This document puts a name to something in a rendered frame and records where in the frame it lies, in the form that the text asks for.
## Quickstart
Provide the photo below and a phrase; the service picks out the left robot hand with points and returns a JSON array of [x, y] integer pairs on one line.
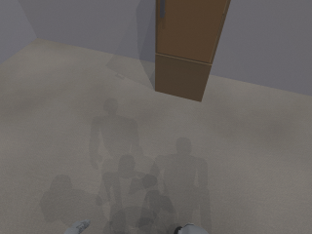
[[78, 226]]

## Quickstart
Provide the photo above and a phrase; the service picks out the robot right thigh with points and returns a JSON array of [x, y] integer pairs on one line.
[[192, 229]]

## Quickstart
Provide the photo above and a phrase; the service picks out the cupboard door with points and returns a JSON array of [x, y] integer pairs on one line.
[[189, 28]]

